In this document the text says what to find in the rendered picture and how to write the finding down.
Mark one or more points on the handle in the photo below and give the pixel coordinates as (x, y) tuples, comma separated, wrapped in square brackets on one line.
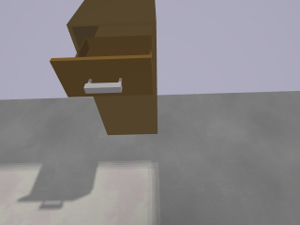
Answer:
[(103, 87)]

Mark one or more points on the drawer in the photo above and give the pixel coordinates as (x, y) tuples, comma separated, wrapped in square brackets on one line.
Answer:
[(105, 60)]

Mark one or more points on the cabinet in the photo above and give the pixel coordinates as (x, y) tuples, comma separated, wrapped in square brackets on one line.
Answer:
[(121, 115)]

